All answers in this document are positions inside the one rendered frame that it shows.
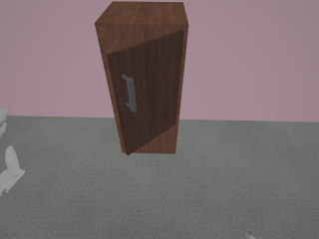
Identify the handle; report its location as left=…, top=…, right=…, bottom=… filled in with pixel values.
left=122, top=75, right=137, bottom=113

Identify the cupboard door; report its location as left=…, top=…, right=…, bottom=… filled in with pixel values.
left=107, top=30, right=184, bottom=155

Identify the left robot hand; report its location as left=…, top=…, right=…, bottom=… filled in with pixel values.
left=0, top=108, right=25, bottom=196

